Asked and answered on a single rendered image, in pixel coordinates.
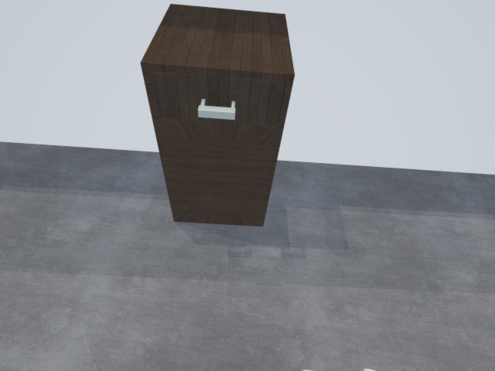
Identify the drawer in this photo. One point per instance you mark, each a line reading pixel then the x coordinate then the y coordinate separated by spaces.
pixel 178 96

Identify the cabinet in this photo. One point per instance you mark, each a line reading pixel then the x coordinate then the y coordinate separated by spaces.
pixel 216 172

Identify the handle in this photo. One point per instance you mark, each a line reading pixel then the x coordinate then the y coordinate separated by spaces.
pixel 216 112

